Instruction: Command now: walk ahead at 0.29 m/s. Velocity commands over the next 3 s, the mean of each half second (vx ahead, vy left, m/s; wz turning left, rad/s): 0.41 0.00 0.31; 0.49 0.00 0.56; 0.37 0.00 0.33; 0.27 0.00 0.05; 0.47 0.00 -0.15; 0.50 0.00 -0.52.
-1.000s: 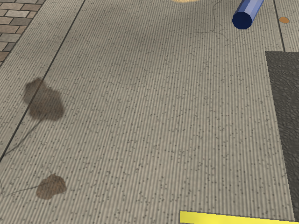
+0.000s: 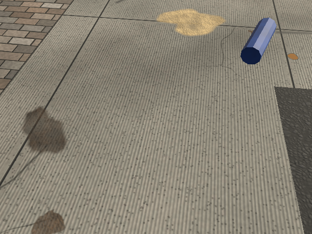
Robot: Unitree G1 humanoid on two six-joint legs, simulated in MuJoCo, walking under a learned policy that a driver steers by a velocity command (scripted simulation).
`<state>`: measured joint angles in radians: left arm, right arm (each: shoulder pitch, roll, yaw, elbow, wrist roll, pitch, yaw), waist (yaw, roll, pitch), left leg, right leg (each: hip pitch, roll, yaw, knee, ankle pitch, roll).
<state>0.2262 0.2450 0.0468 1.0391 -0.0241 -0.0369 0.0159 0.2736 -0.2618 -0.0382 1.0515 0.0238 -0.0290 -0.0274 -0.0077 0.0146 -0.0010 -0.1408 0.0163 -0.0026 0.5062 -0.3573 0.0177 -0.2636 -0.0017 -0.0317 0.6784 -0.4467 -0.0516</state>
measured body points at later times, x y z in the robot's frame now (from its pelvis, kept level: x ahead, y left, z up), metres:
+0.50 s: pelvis +0.21 +0.01 -0.02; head +0.24 +0.02 +0.43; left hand +0.08 +0.25 -0.16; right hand +0.48 -0.15 -0.11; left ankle +0.34 +0.12 -0.73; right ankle +0.01 -0.11 -0.73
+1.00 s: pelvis +0.50 +0.08 -0.01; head +0.52 +0.11 +0.44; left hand +0.60 +0.40 -0.08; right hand +0.64 -0.17 -0.12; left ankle +0.34 +0.12 -0.73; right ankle +0.68 +0.04 -0.73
